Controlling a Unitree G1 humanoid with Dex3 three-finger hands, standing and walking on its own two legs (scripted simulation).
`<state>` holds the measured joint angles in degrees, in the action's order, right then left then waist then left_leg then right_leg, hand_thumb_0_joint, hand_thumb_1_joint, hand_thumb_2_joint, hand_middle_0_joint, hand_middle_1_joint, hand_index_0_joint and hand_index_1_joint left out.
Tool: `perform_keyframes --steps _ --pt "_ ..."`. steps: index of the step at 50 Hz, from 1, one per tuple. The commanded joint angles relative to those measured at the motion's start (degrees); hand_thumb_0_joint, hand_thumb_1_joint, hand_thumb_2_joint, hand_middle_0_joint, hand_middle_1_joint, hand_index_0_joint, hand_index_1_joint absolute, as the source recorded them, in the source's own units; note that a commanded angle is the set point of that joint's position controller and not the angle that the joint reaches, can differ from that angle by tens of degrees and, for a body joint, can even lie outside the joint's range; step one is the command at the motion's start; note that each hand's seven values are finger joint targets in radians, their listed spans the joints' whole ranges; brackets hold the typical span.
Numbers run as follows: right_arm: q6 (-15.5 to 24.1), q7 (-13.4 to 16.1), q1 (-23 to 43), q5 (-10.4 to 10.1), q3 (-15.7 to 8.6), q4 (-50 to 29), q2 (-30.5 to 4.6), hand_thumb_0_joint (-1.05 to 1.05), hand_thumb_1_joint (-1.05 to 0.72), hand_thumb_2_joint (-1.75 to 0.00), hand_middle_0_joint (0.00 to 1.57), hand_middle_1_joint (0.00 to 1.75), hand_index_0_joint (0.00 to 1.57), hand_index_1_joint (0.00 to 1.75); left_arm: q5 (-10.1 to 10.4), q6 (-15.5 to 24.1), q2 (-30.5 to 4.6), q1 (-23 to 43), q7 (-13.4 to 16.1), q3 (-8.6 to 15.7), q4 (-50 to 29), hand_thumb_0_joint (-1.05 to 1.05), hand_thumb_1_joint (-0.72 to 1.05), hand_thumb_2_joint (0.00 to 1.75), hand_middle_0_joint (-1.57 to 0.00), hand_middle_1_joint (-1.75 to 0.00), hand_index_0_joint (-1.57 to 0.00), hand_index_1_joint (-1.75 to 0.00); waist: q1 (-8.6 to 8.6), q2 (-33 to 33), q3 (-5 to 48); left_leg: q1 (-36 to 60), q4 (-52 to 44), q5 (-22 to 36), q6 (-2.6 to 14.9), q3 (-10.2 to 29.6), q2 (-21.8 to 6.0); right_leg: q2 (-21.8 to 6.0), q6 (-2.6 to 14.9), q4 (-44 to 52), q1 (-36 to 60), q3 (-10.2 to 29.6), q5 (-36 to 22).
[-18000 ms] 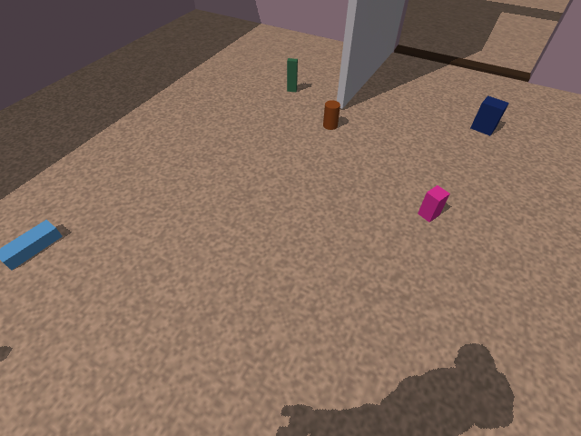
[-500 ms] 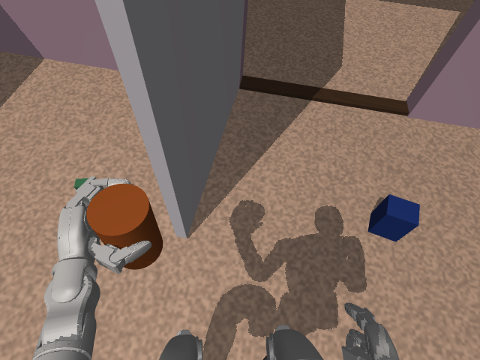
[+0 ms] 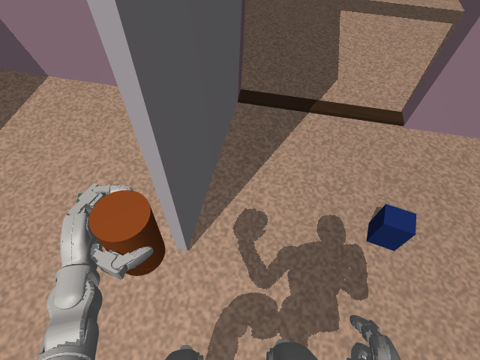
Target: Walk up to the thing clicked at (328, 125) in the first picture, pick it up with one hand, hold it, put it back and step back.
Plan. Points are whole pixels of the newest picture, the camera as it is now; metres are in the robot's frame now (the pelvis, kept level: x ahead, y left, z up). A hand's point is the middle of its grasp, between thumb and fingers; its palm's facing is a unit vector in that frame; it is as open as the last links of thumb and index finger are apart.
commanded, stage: hold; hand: left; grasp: from the side
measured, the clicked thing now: (132, 235) +0.33 +0.17 +0.00
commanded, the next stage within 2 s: none
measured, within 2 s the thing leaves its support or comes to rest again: neither
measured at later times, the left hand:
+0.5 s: hand (118, 228) +0.32 +0.17 +0.04, palm faces +0.12 -0.99 -0.04, open 11.7 cm
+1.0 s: hand (117, 233) +0.31 +0.18 +0.05, palm faces +0.12 -0.99 -0.03, open 11.7 cm
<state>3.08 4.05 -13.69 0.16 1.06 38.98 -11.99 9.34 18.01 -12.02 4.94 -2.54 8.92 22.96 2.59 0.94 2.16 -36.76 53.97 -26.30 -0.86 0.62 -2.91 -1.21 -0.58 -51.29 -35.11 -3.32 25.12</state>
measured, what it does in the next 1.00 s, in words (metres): stands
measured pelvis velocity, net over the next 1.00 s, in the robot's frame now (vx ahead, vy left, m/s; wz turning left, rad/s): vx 0.00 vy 0.00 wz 0.01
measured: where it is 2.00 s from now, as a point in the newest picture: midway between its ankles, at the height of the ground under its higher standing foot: outside the picture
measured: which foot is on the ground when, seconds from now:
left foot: down 0.00-1.00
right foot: down 0.00-1.00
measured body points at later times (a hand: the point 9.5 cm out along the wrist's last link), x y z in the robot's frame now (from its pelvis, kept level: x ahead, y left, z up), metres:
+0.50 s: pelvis +0.00 +0.00 +0.01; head +0.05 +0.01 +0.46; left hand +0.31 +0.23 +0.05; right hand +0.13 -0.24 -0.10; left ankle +0.01 +0.13 -0.69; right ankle +0.00 -0.13 -0.69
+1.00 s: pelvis +0.00 +0.00 +0.01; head +0.04 +0.01 +0.46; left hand +0.30 +0.23 +0.05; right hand +0.13 -0.24 -0.09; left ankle +0.01 +0.13 -0.69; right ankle +0.00 -0.13 -0.69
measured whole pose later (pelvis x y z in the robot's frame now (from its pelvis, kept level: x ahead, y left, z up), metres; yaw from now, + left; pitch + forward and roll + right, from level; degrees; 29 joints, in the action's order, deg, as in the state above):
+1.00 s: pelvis +0.00 +0.00 +0.01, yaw +0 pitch +5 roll -2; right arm 5.1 3.3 -13.0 0.2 0.8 39.6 -11.8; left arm 8.3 17.3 -10.5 3.1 -1.2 7.4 21.3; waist 1.7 0.7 0.3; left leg -29.9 48.1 -23.5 -0.5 0.3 -2.3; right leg -1.6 -0.9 -45.4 -28.2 -3.2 22.4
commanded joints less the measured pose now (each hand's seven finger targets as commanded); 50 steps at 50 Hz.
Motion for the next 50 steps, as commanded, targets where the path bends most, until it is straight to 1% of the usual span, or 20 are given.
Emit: perform_keyframes --steps 1,4,6,8,10,11,14,16,17,20,29,31,36,39,41,44,46,47,49,50 --pt "2.0 0.6 -0.5 -0.1 -2.8 -6.2 -7.3 0.00 -0.92 -0.90 0.20 0.30 0.20 0.30 3.1 8.5 -9.0 21.0 0.3 5.0 -21.0 0.00 -0.03 1.23 -1.18 -1.37 -1.20 -1.37 -0.55 2.9 21.5 11.9 -7.9 18.7 0.93 -0.4 2.6 1.6 0.99 7.1 11.2 1.2 -21.2" --pt "2.1 0.3 0.0 0.0 -3.2 -6.2 -7.8 0.00 -0.91 -0.90 0.20 0.30 0.20 0.30 2.9 8.9 -8.7 21.9 0.1 4.4 -21.4 0.00 0.01 1.23 -1.18 -1.37 -1.20 -1.37 0.00 3.8 20.1 13.0 -9.1 17.6 0.56 0.2 2.3 2.0 1.22 7.1 9.6 0.6 -18.9" --pt "1.9 0.3 -0.1 0.0 -3.4 -6.0 -8.1 0.00 -0.92 -0.90 0.20 0.30 0.20 0.30 2.8 8.9 -9.6 21.6 0.1 5.1 -20.7 0.00 0.00 1.14 -1.18 -1.34 -1.20 -1.33 -0.26 4.2 20.2 13.7 -9.3 18.2 0.43 0.2 2.3 2.1 1.31 7.1 9.8 0.6 -18.9" --pt "2.2 0.2 0.7 -0.1 -2.9 -7.3 -7.4 0.00 -0.92 -0.90 0.20 0.30 0.20 0.30 2.8 9.1 -8.4 23.7 0.2 3.6 -24.5 0.00 0.02 1.13 -1.17 -1.32 -1.19 -1.32 -0.24 4.7 22.2 15.3 -9.5 20.1 0.38 0.3 2.2 2.0 1.36 7.1 10.8 0.5 -20.6" --pt "2.3 0.2 0.7 -0.1 -2.8 -7.1 -7.3 0.00 -0.93 -0.90 0.20 0.30 0.20 0.30 3.1 8.9 -8.4 22.9 0.4 4.1 -24.8 0.00 -0.01 1.12 -1.17 -1.32 -1.19 -1.32 -0.54 4.9 21.2 14.2 -9.6 19.3 0.41 0.1 2.4 2.0 1.31 7.5 11.4 0.7 -20.2" --pt "2.2 0.2 -0.4 0.0 -3.3 -5.8 -8.0 0.00 -0.93 -0.90 0.20 0.30 0.20 0.30 2.9 8.4 -8.6 20.4 0.6 4.7 -21.2 0.00 -0.02 1.12 -1.16 -1.32 -1.18 -1.31 -0.32 3.3 20.3 14.0 -9.7 19.0 0.47 0.3 2.3 2.1 1.23 7.8 11.4 0.5 -19.8" --pt "2.5 0.1 1.0 0.0 -2.8 -7.3 -7.3 0.00 -0.92 -0.90 0.20 0.30 0.20 0.30 2.6 8.9 -8.2 24.7 0.9 3.2 -25.7 0.00 -0.01 1.11 -1.15 -1.31 -1.18 -1.31 -0.12 4.7 21.0 15.4 -10.3 18.0 0.40 0.1 2.3 2.0 1.27 8.2 10.9 0.6 -19.1" --pt "2.4 0.3 -0.5 -0.1 -3.2 -5.9 -7.9 0.00 -0.92 -0.90 0.20 0.30 0.20 0.30 2.7 8.1 -8.7 20.8 1.0 4.8 -21.6 0.00 0.01 1.11 -1.15 -1.30 -1.17 -1.30 -0.17 2.7 20.9 15.2 -10.0 19.8 0.60 0.1 2.2 1.9 1.07 8.4 12.0 0.7 -21.0" --pt "2.7 0.3 0.6 -0.1 -2.8 -7.0 -7.3 0.00 -0.92 -0.90 0.20 0.30 0.20 0.30 2.7 8.5 -7.9 23.4 0.7 3.0 -25.7 0.00 0.02 1.12 -1.16 -1.31 -1.18 -1.31 -0.20 4.1 21.5 15.8 -10.0 20.5 0.61 -0.1 2.4 1.8 1.06 8.5 12.5 0.9 -22.0" --pt "2.8 0.5 0.1 -0.1 -2.9 -6.5 -7.5 0.00 -0.92 -0.90 0.20 0.30 0.20 0.30 2.6 7.6 -7.4 20.4 1.0 3.3 -23.2 0.00 0.02 1.13 -1.16 -1.32 -1.18 -1.32 -0.15 2.1 21.5 16.1 -9.9 22.8 0.77 -0.1 2.3 1.7 0.90 8.9 14.3 0.7 -24.5" --pt "3.2 0.3 2.0 -0.2 -3.2 -6.9 -7.3 0.00 -0.91 -0.90 0.20 0.30 0.20 0.30 2.0 7.2 -6.6 21.8 1.5 2.9 -23.0 0.00 0.08 1.13 -1.16 -1.31 -1.18 -1.31 -0.54 3.2 17.5 16.2 -12.9 17.0 0.51 0.0 2.2 1.8 1.08 10.7 12.8 0.3 -18.5" --pt "3.3 0.0 2.0 -0.1 -3.1 -6.7 -7.3 0.00 -0.92 -0.90 0.20 0.30 0.20 0.30 1.8 7.5 -7.9 23.4 1.7 3.9 -23.9 0.00 0.05 1.12 -1.15 -1.31 -1.17 -1.30 -1.02 4.6 18.6 16.5 -12.8 17.8 0.33 0.1 2.2 1.8 1.22 10.4 13.1 0.2 -18.8" --pt "3.7 -0.3 2.1 -0.1 -3.0 -6.9 -7.2 0.00 -0.92 -0.90 0.20 0.30 0.20 0.30 2.0 7.9 -7.1 22.9 1.4 3.1 -23.2 0.00 0.05 1.13 -1.16 -1.31 -1.18 -1.31 -0.43 3.0 18.1 16.7 -12.7 18.5 0.49 0.0 2.3 1.8 1.04 10.5 13.3 0.3 -19.5" --pt "4.0 -0.3 1.1 -0.1 -3.1 -6.6 -7.3 0.00 -0.92 -0.91 0.20 0.30 0.20 0.30 2.1 8.0 -7.4 21.7 1.2 2.9 -24.8 0.00 0.04 1.14 -1.16 -1.32 -1.18 -1.32 -0.58 4.2 21.8 18.6 -11.6 23.7 0.42 0.0 2.3 1.7 1.06 9.9 15.1 0.4 -24.0" --pt "4.1 -0.1 1.4 -0.2 -3.0 -6.8 -7.2 0.00 -0.92 -0.91 0.20 0.30 0.20 0.30 2.0 7.8 -6.9 23.0 1.0 1.7 -25.8 0.00 0.05 1.14 -1.17 -1.33 -1.19 -1.33 -0.09 3.4 19.5 18.1 -12.1 21.8 0.65 -0.2 2.4 1.5 0.87 10.7 14.4 0.6 -23.1" --pt "4.3 -0.2 2.2 -0.2 -3.0 -6.3 -7.1 0.00 -0.92 -0.91 0.20 0.30 0.20 0.30 2.2 7.8 -6.6 22.1 1.3 2.4 -23.4 0.00 0.02 1.12 -1.15 -1.31 -1.17 -1.31 -0.41 2.8 17.5 16.8 -12.9 17.6 0.66 -0.1 2.4 1.5 0.94 11.4 13.5 0.5 -19.0" --pt "4.5 -0.1 2.6 -0.1 -2.8 -6.7 -6.9 0.00 -0.92 -0.91 0.20 0.30 0.20 0.30 2.1 7.9 -6.0 21.6 1.5 2.1 -24.1 0.00 0.01 1.12 -1.15 -1.31 -1.16 -1.31 -0.54 2.2 17.8 16.4 -12.8 17.4 0.80 -0.2 2.5 1.4 0.77 11.5 13.9 0.5 -19.4" --pt "4.6 -0.2 2.1 0.0 -2.9 -6.5 -6.9 0.00 -0.92 -0.91 0.20 0.30 0.20 0.30 2.1 8.2 -7.4 22.9 1.7 3.3 -25.2 0.00 0.01 1.12 -1.14 -1.31 -1.16 -1.30 -0.63 3.4 19.5 16.8 -12.4 18.5 0.77 -0.3 2.6 1.4 0.88 11.2 14.6 0.7 -20.5" --pt "4.6 -0.2 1.8 0.0 -2.9 -6.2 -7.0 0.00 -0.92 -0.90 0.20 0.30 0.20 0.30 1.8 7.9 -6.2 20.4 1.5 2.2 -23.5 0.00 0.05 1.13 -1.14 -1.31 -1.16 -1.31 -0.68 3.8 18.1 17.3 -12.6 19.8 0.46 -0.1 2.4 1.6 0.98 10.8 13.7 0.3 -20.9" --pt "4.7 -0.4 2.1 0.0 -3.2 -6.4 -7.4 0.00 -0.92 -0.91 0.20 0.30 0.20 0.30 1.9 8.2 -6.7 21.3 1.6 3.0 -24.2 0.00 0.08 1.15 -1.15 -1.32 -1.17 -1.32 -0.68 3.8 17.9 17.0 -12.9 18.9 0.37 0.2 2.2 1.7 1.13 10.6 13.2 0.1 -19.7"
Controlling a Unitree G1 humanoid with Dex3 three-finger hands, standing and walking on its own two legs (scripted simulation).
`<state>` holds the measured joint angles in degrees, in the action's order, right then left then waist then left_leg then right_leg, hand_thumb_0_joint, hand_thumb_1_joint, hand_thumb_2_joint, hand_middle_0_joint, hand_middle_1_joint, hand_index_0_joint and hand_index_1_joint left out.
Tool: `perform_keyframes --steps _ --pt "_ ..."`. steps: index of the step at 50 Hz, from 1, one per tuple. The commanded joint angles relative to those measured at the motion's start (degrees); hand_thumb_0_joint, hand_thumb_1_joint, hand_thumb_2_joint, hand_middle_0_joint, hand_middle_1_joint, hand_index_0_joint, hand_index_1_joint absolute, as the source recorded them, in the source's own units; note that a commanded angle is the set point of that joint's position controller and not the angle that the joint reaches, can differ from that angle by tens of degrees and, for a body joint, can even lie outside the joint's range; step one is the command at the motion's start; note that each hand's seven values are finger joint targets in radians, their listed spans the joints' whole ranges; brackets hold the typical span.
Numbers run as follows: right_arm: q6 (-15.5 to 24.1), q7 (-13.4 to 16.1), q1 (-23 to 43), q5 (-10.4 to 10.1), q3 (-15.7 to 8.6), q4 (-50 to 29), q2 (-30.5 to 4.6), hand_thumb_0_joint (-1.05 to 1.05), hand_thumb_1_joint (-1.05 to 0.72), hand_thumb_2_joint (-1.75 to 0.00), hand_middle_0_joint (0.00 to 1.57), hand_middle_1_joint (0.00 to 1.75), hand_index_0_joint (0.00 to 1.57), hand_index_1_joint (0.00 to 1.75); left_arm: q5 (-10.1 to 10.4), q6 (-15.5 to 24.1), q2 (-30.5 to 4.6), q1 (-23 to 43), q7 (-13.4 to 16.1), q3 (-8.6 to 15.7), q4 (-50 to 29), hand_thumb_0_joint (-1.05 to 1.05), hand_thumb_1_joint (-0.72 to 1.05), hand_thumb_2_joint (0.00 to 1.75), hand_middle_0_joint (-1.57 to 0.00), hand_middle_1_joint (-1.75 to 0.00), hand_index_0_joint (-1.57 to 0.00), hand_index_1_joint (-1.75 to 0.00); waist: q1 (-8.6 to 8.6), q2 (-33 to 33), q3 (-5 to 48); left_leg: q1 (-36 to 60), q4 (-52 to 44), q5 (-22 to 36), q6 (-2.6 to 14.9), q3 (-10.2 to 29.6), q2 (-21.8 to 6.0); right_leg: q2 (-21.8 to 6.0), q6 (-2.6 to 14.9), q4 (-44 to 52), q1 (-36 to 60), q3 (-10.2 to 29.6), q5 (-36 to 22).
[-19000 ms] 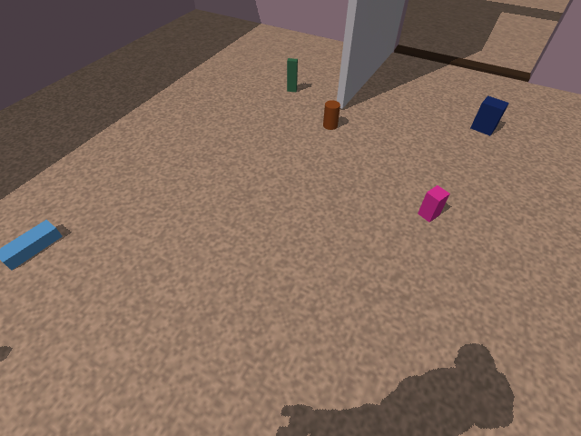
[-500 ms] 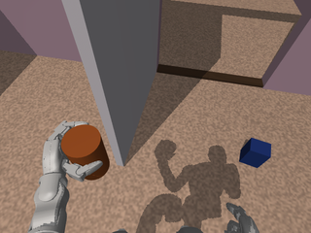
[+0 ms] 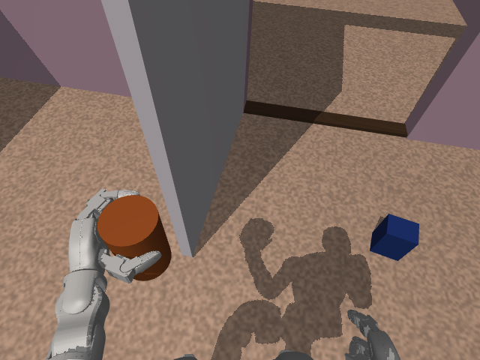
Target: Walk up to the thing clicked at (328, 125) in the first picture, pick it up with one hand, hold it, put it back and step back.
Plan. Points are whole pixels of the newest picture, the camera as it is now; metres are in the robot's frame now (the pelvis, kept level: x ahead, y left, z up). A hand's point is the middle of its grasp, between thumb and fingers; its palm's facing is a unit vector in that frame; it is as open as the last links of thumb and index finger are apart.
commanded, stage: hold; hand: left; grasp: from the side
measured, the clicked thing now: (139, 240) +0.32 +0.16 +0.00
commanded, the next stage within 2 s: crouch in 1.68 s
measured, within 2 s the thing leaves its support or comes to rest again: neither
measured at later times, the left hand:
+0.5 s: hand (128, 236) +0.31 +0.17 +0.03, palm faces +0.11 -0.99 -0.03, open 11.7 cm
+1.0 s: hand (127, 237) +0.31 +0.17 +0.03, palm faces +0.11 -0.99 -0.03, open 11.7 cm
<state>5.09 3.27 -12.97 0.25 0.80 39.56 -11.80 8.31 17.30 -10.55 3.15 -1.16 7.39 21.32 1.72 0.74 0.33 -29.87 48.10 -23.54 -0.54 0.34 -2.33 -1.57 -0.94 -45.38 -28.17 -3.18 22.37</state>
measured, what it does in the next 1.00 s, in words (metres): stands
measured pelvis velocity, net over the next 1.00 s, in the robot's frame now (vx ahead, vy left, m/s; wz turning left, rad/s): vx -0.01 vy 0.00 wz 0.00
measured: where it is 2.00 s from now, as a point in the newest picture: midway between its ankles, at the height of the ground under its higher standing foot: outside the picture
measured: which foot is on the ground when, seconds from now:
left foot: down 0.00-1.00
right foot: down 0.00-1.00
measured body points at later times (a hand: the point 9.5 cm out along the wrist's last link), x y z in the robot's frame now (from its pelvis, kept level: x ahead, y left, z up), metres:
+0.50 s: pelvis +0.00 +0.00 +0.00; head +0.04 +0.01 +0.45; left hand +0.30 +0.22 +0.04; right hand +0.12 -0.24 -0.11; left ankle +0.01 +0.12 -0.70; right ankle +0.01 -0.13 -0.70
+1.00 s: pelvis -0.01 +0.00 +0.00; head +0.04 +0.01 +0.45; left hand +0.30 +0.23 +0.04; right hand +0.12 -0.24 -0.11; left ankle +0.01 +0.12 -0.70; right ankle +0.01 -0.13 -0.70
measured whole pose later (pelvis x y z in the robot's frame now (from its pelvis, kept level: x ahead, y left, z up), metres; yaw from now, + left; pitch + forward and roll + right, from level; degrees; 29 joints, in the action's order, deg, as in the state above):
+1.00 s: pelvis -0.01 +0.00 +0.00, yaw +0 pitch +5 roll -2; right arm 6.1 2.9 -13.1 0.4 0.7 39.7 -11.8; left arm 8.2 18.1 -10.8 4.1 -1.6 7.6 23.2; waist 1.9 0.8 0.4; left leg -30.6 48.7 -23.3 -0.3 0.3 -2.3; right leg -1.6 -1.1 -45.7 -28.8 -3.0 21.9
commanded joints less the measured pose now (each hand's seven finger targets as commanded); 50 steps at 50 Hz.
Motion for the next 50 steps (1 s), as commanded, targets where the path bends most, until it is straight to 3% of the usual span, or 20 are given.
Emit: perform_keyframes --steps 1,5,9,10,14,17,18,21,24,26,28,31,38,39,42,45,47,48,49,50 --pt "2.6 0.4 1.5 -0.1 -2.8 -7.1 -7.3 0.00 -0.92 -0.91 0.20 0.30 0.20 0.30 2.8 9.0 -8.5 23.1 0.1 4.8 -22.4 0.00 0.06 1.15 -1.16 -1.33 -1.17 -1.32 -0.02 3.8 20.5 10.1 -6.7 16.3 0.13 0.4 1.7 2.0 1.42 4.9 6.7 0.1 -17.3" --pt "2.5 0.4 1.2 0.0 -2.6 -7.0 -7.2 0.00 -0.92 -0.91 0.20 0.30 0.20 0.30 2.8 9.4 -8.2 25.4 -0.1 3.7 -23.5 0.00 0.08 1.16 -1.15 -1.32 -1.17 -1.32 0.43 4.7 20.9 10.2 -6.6 15.7 0.20 0.1 1.8 1.9 1.42 5.1 6.5 0.5 -17.3" --pt "2.8 0.2 1.3 0.0 -2.7 -7.0 -7.4 0.00 -0.92 -0.91 0.20 0.30 0.20 0.30 2.9 9.3 -9.2 25.0 0.1 5.5 -21.7 0.00 0.08 1.16 -1.16 -1.32 -1.17 -1.32 0.13 3.6 21.2 9.5 -6.5 14.7 0.26 0.3 1.8 1.9 1.33 5.0 6.6 0.3 -16.3" --pt "2.8 0.2 1.5 0.0 -2.6 -7.1 -7.1 0.00 -0.92 -0.91 0.20 0.30 0.20 0.30 2.8 9.3 -8.6 24.6 0.0 4.6 -21.6 0.00 0.09 1.16 -1.18 -1.34 -1.19 -1.34 0.28 3.8 20.1 8.9 -6.7 14.0 0.31 0.2 1.9 1.9 1.29 5.1 6.4 0.3 -15.8" --pt "2.8 0.3 0.7 -0.2 -2.8 -6.9 -7.5 0.00 -0.92 -0.91 0.20 0.30 0.20 0.30 3.2 9.2 -8.4 24.1 -0.3 4.2 -22.7 0.00 0.09 1.17 -1.18 -1.35 -1.20 -1.35 0.11 3.9 22.6 10.9 -6.2 18.4 0.11 0.4 1.7 2.0 1.44 4.7 7.7 0.1 -19.1" --pt "2.9 0.3 1.1 -0.2 -2.7 -6.8 -7.4 0.00 -0.92 -0.91 0.20 0.30 0.20 0.30 3.4 8.7 -8.0 22.5 -0.2 4.4 -20.8 0.00 0.05 1.17 -1.18 -1.35 -1.20 -1.35 0.15 2.9 19.9 9.2 -6.4 17.0 0.25 0.3 1.8 2.0 1.31 5.0 7.2 0.2 -18.2" --pt "3.0 0.2 1.2 -0.3 -2.7 -6.9 -7.3 0.00 -0.92 -0.91 0.20 0.30 0.20 0.30 3.2 8.7 -6.8 23.2 -0.2 3.2 -20.8 0.00 0.03 1.17 -1.18 -1.35 -1.20 -1.35 0.32 3.1 19.2 9.3 -6.9 15.8 0.21 0.4 1.6 2.1 1.42 5.0 6.5 0.1 -17.0" --pt "3.0 0.0 1.7 -0.4 -3.2 -6.8 -7.8 0.00 -0.92 -0.91 0.20 0.30 0.20 0.30 3.0 9.3 -8.0 23.9 -0.3 4.1 -20.0 0.00 0.04 1.17 -1.17 -1.34 -1.18 -1.34 0.24 3.6 17.8 8.9 -7.9 12.0 0.10 0.6 1.6 2.0 1.56 5.2 4.9 -0.1 -13.3" --pt "3.3 0.1 1.5 -0.3 -3.0 -7.3 -7.6 0.00 -0.92 -0.91 0.20 0.30 0.20 0.30 3.1 9.5 -8.7 21.9 -0.2 4.9 -21.4 0.00 0.05 1.16 -1.18 -1.34 -1.19 -1.34 -0.42 3.6 20.7 10.0 -7.2 14.1 0.10 0.5 1.8 2.0 1.50 5.1 6.9 -0.1 -15.0" --pt "3.3 0.1 1.6 -0.2 -2.7 -7.5 -7.3 0.00 -0.92 -0.91 0.20 0.30 0.20 0.30 3.1 9.8 -9.1 24.8 -0.4 4.1 -24.8 0.00 0.03 1.14 -1.17 -1.32 -1.18 -1.32 -0.05 4.5 21.5 10.0 -6.6 15.6 0.15 0.3 1.9 2.0 1.42 5.0 7.3 0.2 -16.7" --pt "3.2 0.4 1.2 -0.3 -2.7 -7.3 -7.2 0.00 -0.93 -0.91 0.20 0.30 0.20 0.30 3.1 9.3 -8.7 21.7 -0.1 4.7 -23.2 0.00 0.05 1.16 -1.17 -1.33 -1.18 -1.34 -0.19 3.3 22.5 10.3 -6.3 17.1 0.37 0.1 2.0 1.9 1.25 5.1 8.4 0.3 -18.6" --pt "3.3 0.5 1.0 -0.1 -2.5 -6.9 -7.1 0.00 -0.92 -0.91 0.20 0.30 0.20 0.30 3.2 9.0 -7.6 23.6 0.2 3.7 -24.1 0.00 0.03 1.17 -1.15 -1.33 -1.16 -1.33 0.62 3.3 21.7 10.3 -6.3 17.0 0.38 0.2 1.8 1.9 1.28 4.9 7.6 0.4 -18.7" --pt "3.4 0.7 1.9 -0.1 -2.6 -6.5 -7.4 0.00 -0.91 -0.91 0.20 0.30 0.20 0.30 2.8 9.0 -8.5 25.7 0.2 4.6 -20.6 0.00 0.07 1.18 -1.16 -1.34 -1.18 -1.34 0.43 2.8 18.4 8.9 -7.2 13.0 0.41 0.4 1.8 1.8 1.32 5.7 5.8 0.2 -14.7" --pt "3.4 0.6 1.8 -0.1 -2.6 -6.5 -7.3 0.00 -0.91 -0.91 0.20 0.30 0.20 0.30 2.8 9.1 -9.2 25.7 0.1 5.4 -20.1 0.00 0.06 1.18 -1.15 -1.33 -1.17 -1.33 0.15 2.7 19.5 8.8 -6.9 13.2 0.51 0.2 1.9 1.7 1.33 5.6 6.3 0.4 -15.1" --pt "3.5 0.3 1.8 0.1 -2.7 -6.8 -7.3 0.00 -0.92 -0.91 0.20 0.30 0.20 0.30 2.7 9.4 -7.3 24.4 -0.3 3.5 -20.1 0.00 0.06 1.17 -1.16 -1.33 -1.17 -1.34 0.33 4.0 19.1 9.1 -6.9 13.5 0.27 0.1 2.0 1.8 1.36 5.4 5.8 0.3 -15.3" --pt "3.6 0.2 1.6 0.0 -2.8 -6.7 -7.4 0.00 -0.92 -0.91 0.20 0.30 0.20 0.30 2.9 9.8 -9.1 25.5 -0.5 4.7 -21.1 0.00 0.05 1.17 -1.17 -1.34 -1.19 -1.34 0.11 4.9 20.9 9.7 -6.7 14.3 0.17 0.3 2.0 1.9 1.53 5.0 6.2 0.2 -15.6" --pt "3.5 0.2 1.2 -0.1 -2.8 -7.0 -7.3 0.00 -0.92 -0.91 0.20 0.30 0.20 0.30 2.9 9.6 -8.1 24.2 -0.5 3.9 -20.7 0.00 0.04 1.18 -1.17 -1.34 -1.18 -1.34 0.24 3.0 21.1 9.6 -6.8 14.9 0.28 0.4 1.8 2.0 1.47 5.0 7.0 0.0 -16.1" --pt "3.5 0.2 1.1 -0.2 -2.9 -6.8 -7.4 0.00 -0.92 -0.91 0.20 0.30 0.20 0.30 3.0 9.5 -8.4 23.4 -0.3 4.6 -20.2 0.00 0.04 1.19 -1.17 -1.35 -1.19 -1.35 -0.16 3.9 21.0 9.7 -6.8 15.1 0.17 0.4 1.8 2.0 1.54 4.9 6.6 0.0 -16.1" --pt "3.6 0.2 1.2 -0.1 -2.7 -7.0 -7.4 0.00 -0.92 -0.91 0.20 0.30 0.20 0.30 3.1 9.5 -7.5 24.4 -0.3 3.4 -21.8 0.00 0.05 1.18 -1.18 -1.35 -1.19 -1.35 0.30 4.1 21.4 10.1 -6.7 15.3 0.15 0.4 1.7 2.0 1.55 4.9 6.3 0.1 -16.3" --pt "3.5 0.2 0.9 -0.1 -2.9 -6.6 -7.6 0.00 -0.92 -0.91 0.20 0.30 0.20 0.30 3.2 9.6 -8.9 25.6 -0.1 4.8 -21.6 0.00 0.04 1.18 -1.16 -1.34 -1.18 -1.34 0.23 4.2 21.8 10.3 -6.7 16.0 0.00 0.7 1.5 2.2 1.70 4.5 6.3 -0.2 -16.4"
